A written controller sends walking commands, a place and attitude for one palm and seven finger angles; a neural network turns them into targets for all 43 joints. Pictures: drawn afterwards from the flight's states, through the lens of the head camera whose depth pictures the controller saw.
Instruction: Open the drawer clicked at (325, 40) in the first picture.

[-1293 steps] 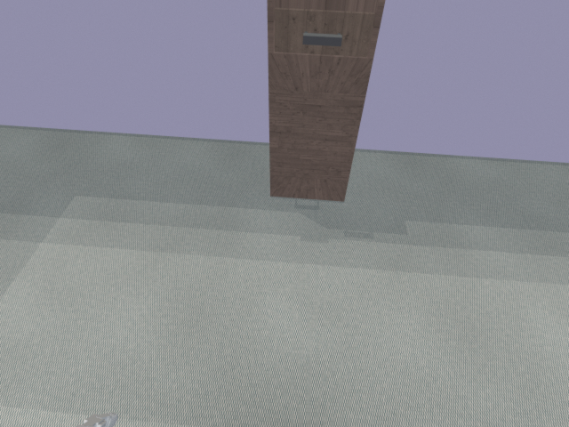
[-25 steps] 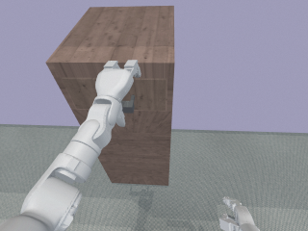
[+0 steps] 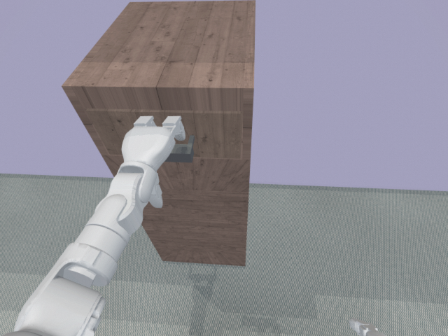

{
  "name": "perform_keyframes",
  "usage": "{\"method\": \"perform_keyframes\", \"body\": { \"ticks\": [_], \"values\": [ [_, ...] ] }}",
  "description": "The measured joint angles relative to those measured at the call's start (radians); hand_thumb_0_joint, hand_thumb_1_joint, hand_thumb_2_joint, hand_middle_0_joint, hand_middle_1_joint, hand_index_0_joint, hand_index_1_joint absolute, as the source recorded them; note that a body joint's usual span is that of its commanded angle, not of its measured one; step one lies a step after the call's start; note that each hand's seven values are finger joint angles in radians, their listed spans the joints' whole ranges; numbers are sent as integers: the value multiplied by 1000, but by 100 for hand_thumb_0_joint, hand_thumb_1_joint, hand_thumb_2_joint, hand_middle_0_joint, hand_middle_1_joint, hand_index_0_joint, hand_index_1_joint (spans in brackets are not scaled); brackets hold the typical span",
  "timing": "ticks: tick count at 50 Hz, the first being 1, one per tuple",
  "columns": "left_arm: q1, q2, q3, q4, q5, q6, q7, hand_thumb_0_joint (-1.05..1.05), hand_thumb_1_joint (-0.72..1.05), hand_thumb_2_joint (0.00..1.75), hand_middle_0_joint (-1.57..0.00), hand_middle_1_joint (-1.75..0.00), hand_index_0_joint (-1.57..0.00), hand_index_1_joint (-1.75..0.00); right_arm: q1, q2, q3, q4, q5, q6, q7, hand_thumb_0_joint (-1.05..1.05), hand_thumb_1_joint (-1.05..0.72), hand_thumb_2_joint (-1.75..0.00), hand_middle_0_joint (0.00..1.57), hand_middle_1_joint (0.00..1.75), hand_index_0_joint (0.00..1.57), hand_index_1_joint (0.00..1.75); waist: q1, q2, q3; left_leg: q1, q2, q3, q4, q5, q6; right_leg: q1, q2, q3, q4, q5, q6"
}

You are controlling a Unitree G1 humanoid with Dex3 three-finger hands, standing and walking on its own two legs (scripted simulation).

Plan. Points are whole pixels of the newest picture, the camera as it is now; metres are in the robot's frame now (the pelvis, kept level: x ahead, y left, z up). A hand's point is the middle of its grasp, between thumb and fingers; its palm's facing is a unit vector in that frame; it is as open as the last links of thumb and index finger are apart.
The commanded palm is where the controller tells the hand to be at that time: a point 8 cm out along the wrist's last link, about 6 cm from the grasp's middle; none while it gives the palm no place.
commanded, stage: lower the fingers behind the handle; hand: left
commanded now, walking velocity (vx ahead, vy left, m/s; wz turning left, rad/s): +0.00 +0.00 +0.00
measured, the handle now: (165, 145) +0.49 +0.17 +0.05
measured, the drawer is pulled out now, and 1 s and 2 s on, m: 0.00 0.00 0.00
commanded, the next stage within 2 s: lift the fingers back up to retry in 1.20 s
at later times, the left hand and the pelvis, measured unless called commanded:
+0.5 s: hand (154, 165) +0.42 +0.17 +0.06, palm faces +0.01 -0.06 -1.00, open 13.8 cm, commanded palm +0.39 +0.18 +0.10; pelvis +0.01 -0.01 +0.00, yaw +0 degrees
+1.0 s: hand (155, 165) +0.42 +0.17 +0.06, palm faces +0.03 -0.04 -1.00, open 13.8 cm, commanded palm +0.39 +0.19 +0.09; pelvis -0.01 -0.01 -0.01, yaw +0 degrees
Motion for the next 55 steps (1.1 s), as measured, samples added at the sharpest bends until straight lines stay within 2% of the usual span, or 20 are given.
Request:
{"method": "perform_keyframes", "body": {
  "ticks": [3,7,15,23,33,55],
  "values": [
    [-6,1,19,52,20,51,14,0,-49,30,-30,-120,-32,-120,-7,24,11,-15,-3,5,3,0,-91,-90,20,30,20,30,-15,-2,-7,-10,8,10,-3,1,-2,-14,8,10,-2,5,-3],
    [19,13,41,61,17,67,5,0,-49,30,-31,-120,-32,-120,9,40,18,-28,-3,11,-3,0,-91,-90,20,30,20,30,-24,4,-19,-3,15,14,-7,-4,-4,-6,15,15,-12,7,-6],
    [15,25,39,68,19,23,-13,0,-49,30,-31,-123,-32,-120,41,28,14,-20,-2,16,-16,0,-91,-90,20,30,20,30,-19,-1,-23,0,14,1,0,-14,-8,4,15,3,-13,-3,-10],
    [34,24,52,59,29,-2,12,0,-49,30,-28,-125,-32,-120,49,8,-3,-25,-6,23,-7,0,-91,-90,20,30,20,30,-14,-8,-38,-22,16,2,16,-21,-10,-18,17,3,2,-9,-12],
    [11,16,42,98,42,5,53,0,-49,30,-25,-126,-31,-122,45,13,5,-34,-2,26,-5,0,-91,-90,20,30,20,30,-19,-19,-45,-50,18,-2,44,-26,-11,-43,18,-5,24,-14,-13],
    [-104,22,30,220,48,21,67,0,-49,30,-27,-129,-31,-128,107,16,24,-42,4,22,-18,0,-91,-90,20,30,20,30,-50,-17,-47,-129,18,-1,94,-17,-4,-116,17,-12,66,-1,-4]
  ]
}}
